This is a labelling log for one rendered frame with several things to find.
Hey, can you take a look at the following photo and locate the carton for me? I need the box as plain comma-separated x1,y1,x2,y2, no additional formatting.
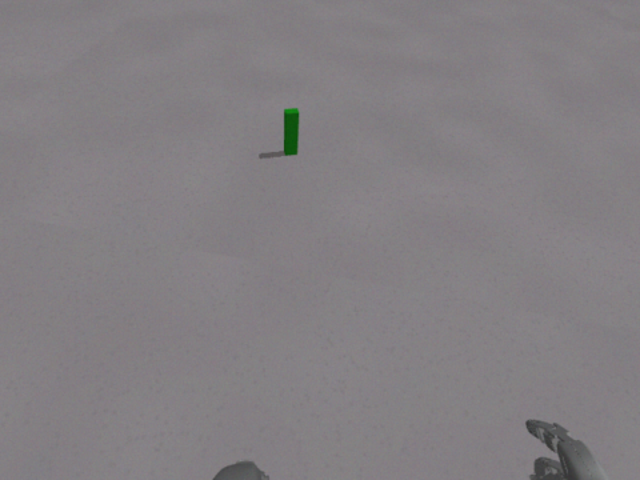
284,108,299,155

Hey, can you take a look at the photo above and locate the right robot hand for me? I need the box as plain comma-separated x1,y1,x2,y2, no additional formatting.
526,419,610,480

